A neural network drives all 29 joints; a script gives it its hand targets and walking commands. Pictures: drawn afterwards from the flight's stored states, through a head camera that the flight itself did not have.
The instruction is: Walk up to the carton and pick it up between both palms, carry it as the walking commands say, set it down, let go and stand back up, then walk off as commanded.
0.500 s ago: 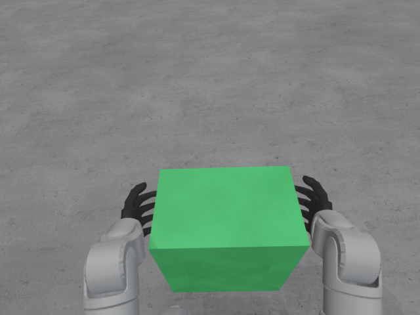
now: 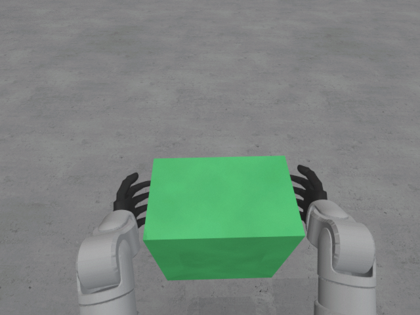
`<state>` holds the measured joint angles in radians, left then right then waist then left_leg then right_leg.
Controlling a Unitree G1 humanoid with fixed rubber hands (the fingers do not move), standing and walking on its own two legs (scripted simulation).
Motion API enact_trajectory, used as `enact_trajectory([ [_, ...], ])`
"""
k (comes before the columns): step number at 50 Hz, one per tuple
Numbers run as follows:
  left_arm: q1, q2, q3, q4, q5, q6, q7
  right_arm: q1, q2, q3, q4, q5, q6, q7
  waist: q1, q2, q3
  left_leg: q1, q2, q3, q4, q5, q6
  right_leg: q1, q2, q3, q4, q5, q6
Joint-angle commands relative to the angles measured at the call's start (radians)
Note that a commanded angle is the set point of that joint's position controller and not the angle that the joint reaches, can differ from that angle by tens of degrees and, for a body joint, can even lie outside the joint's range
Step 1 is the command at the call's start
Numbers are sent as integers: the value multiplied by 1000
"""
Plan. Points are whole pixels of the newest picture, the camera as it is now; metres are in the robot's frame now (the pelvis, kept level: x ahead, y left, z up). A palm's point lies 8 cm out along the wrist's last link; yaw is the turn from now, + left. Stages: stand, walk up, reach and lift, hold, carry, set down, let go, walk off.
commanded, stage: carry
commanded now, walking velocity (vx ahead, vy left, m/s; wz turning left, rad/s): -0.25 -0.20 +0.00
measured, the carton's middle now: (219, 225) +0.29 +0.02 +0.01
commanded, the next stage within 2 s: none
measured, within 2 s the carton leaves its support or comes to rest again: neither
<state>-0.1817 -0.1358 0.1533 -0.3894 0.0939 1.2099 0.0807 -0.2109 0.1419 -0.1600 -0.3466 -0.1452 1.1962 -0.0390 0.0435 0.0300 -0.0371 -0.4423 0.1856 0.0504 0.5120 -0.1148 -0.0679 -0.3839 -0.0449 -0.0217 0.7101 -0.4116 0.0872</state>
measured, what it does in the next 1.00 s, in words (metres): walks backwards: right foot, then left foot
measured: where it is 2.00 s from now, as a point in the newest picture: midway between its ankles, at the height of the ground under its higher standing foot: outside the picture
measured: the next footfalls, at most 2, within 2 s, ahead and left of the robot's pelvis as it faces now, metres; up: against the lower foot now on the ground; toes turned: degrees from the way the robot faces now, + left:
right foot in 0.04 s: +0.02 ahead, -0.18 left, +0.00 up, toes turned -3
left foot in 0.34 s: -0.13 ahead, +0.00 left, +0.00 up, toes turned +8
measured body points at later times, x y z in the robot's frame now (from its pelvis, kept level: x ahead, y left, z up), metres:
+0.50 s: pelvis -0.19 -0.12 +0.01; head -0.18 -0.08 +0.46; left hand +0.07 +0.06 +0.07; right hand +0.10 -0.25 +0.09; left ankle -0.17 +0.00 -0.73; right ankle -0.16 -0.26 -0.65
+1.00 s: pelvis -0.38 -0.25 -0.01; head -0.37 -0.24 +0.44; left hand -0.10 -0.10 +0.07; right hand -0.11 -0.42 +0.08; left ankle -0.41 -0.17 -0.74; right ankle -0.27 -0.34 -0.73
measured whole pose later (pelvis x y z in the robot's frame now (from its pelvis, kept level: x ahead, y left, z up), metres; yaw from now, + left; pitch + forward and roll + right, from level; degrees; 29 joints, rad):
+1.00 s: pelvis -0.38 -0.25 -0.01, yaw +1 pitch +3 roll -1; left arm -0.12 -0.13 0.10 -0.41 0.10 1.19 0.07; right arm -0.13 0.13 -0.15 -0.41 -0.10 1.21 -0.07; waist -0.04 -0.01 -0.04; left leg -0.27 0.01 0.13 0.59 -0.39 0.02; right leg -0.47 0.02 -0.09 0.50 -0.08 -0.05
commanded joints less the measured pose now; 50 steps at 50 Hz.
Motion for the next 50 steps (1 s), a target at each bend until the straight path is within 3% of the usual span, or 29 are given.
enact_trajectory([
  [1,-398,-898,-782,-3,-413,12,-258,-335,838,672,-45,360,15,224,-65,188,-339,248,113,-78,6,272,99,122,42,-75,-322,82,-32],
  [2,-374,-900,-774,2,-411,10,-262,-351,835,683,-57,360,14,223,-58,46,-322,132,49,-37,118,107,61,198,-27,3,-432,146,-43],
  [3,-365,-870,-744,-6,-391,1,-262,-364,830,696,-63,374,19,225,-41,-351,-305,-150,-101,94,294,-405,-2,250,-311,274,-475,436,-154],
  [4,-355,-907,-721,-3,-384,-8,-267,-448,865,730,-92,418,16,227,-25,-451,-283,-112,-144,-18,611,-607,5,112,-347,256,-418,628,-265],
  [5,-367,-910,-725,-9,-366,-15,-271,-475,895,766,-86,446,8,230,-32,-329,-274,-106,-147,-72,737,-545,27,71,-275,152,-388,555,-254],
  [6,-385,-907,-734,-62,-372,-30,-271,-489,901,789,-140,466,-3,235,-44,-246,-263,-107,-134,-49,782,-459,41,54,-222,74,-369,480,-217],
  [8,-398,-892,-701,-125,-375,-40,-258,-489,902,797,-182,486,3,237,-48,-237,-288,-123,-117,20,746,-331,50,128,-165,20,-308,458,-209],
  [14,-280,-850,-689,-52,-340,-14,-229,-378,825,776,-139,477,28,240,-39,-240,-314,76,-180,73,232,-407,101,211,-215,200,-388,397,-252],
  [16,-281,-844,-703,-37,-336,-8,-227,-340,822,756,-96,468,29,249,-47,-209,-319,233,-139,48,-129,-245,99,184,-162,168,-360,359,-191],
  [17,-295,-843,-714,-38,-337,-7,-227,-349,820,744,-80,463,26,254,-33,-118,-306,348,-35,-80,-228,-207,86,77,-108,141,-292,292,-134],
  [18,-331,-837,-721,-49,-333,-6,-231,-339,828,726,-35,444,20,258,-27,196,-278,420,262,-385,-197,57,158,-155,-5,34,-114,77,-46],
  [19,-404,-860,-774,-101,-350,-11,-239,-354,852,736,-35,437,9,261,-51,330,-193,252,424,-421,-218,369,287,-273,13,-5,177,-106,-27],
  [20,-442,-884,-802,-86,-368,-14,-242,-347,865,733,-53,441,9,262,-58,176,-191,203,351,-328,-178,432,289,-258,11,106,371,-70,-31],
  [21,-464,-898,-802,-69,-387,-16,-245,-361,864,718,-55,431,7,262,-55,88,-215,196,267,-228,-154,365,246,-236,33,126,465,-7,-29],
  [22,-484,-908,-799,-60,-406,-18,-247,-389,857,712,-76,417,3,259,-46,76,-220,206,196,-142,-138,300,200,-238,33,126,514,50,-21],
  [25,-503,-890,-806,-111,-439,-12,-246,-375,839,681,-90,403,2,241,-43,150,-218,279,111,-72,-117,260,145,-244,33,46,413,59,12],
  [29,-438,-869,-800,-63,-428,17,-243,-301,800,642,-51,362,19,225,-63,233,-270,326,157,-118,-117,386,163,-141,11,-10,155,-39,17],
  [33,-398,-889,-792,-20,-413,15,-251,-306,822,668,-53,361,15,224,-68,251,-311,301,162,-127,-91,313,137,13,38,-61,-181,44,-20],
  [34,-382,-892,-788,-19,-412,12,-253,-315,830,680,-69,365,12,223,-64,206,-330,259,127,-96,-29,264,109,102,49,-75,-294,84,-33],
  [35,-361,-893,-781,-19,-410,9,-256,-325,831,691,-83,367,11,222,-61,85,-322,173,64,-47,86,160,73,182,8,-23,-416,114,-42],
  [36,-345,-878,-761,-20,-400,5,-259,-330,820,703,-85,369,15,221,-51,-209,-308,-71,-52,39,207,-244,19,263,-207,182,-462,336,-110],
  [37,-339,-890,-732,-24,-386,-8,-261,-404,852,731,-119,410,17,227,-26,-455,-290,-122,-138,40,514,-575,7,135,-350,281,-442,536,-253],
  [38,-351,-902,-726,-29,-369,-12,-265,-455,879,764,-105,441,12,229,-29,-368,-261,-99,-142,-66,703,-561,23,79,-292,190,-396,565,-270],
  [39,-356,-899,-733,-63,-366,-25,-266,-459,892,792,-139,463,2,235,-38,-269,-256,-104,-137,-59,765,-481,40,57,-234,99,-374,503,-241],
  [41,-379,-884,-709,-129,-374,-39,-255,-471,890,805,-195,489,3,239,-48,-238,-278,-124,-115,7,751,-354,52,130,-172,31,-305,520,-217],
  [46,-281,-854,-690,-77,-352,-20,-228,-387,825,785,-175,487,21,239,-37,-226,-309,41,-172,70,323,-421,95,212,-207,182,-368,432,-253],
  [48,-276,-846,-704,-55,-345,-13,-225,-339,820,768,-128,476,26,245,-44,-225,-316,154,-167,64,52,-330,106,216,-189,190,-378,405,-229],
  [49,-278,-842,-712,-50,-346,-11,-224,-328,818,755,-111,470,25,250,-44,-188,-314,258,-125,28,-163,-233,95,175,-146,163,-340,356,-182],
  [50,-292,-837,-722,-47,-345,-10,-225,-333,816,740,-91,461,23,254,-28,-82,-298,375,-4,-118,-229,-206,82,47,-91,138,-265,278,-126],
])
